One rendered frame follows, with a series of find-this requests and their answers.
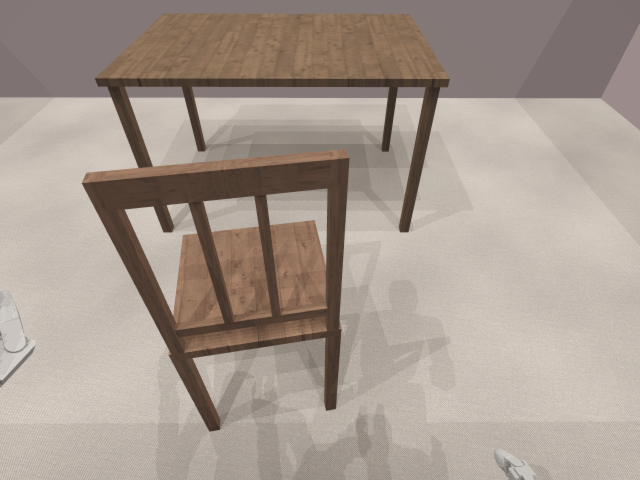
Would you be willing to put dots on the table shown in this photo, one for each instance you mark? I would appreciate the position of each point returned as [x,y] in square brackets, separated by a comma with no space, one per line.
[279,50]

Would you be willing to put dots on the right robot hand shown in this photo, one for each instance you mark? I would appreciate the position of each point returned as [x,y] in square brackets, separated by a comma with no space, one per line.
[514,469]

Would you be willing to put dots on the left robot hand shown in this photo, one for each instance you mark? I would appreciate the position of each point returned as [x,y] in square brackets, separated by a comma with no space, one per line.
[15,348]

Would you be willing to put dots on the chair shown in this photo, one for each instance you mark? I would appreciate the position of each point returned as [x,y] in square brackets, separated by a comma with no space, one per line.
[237,289]

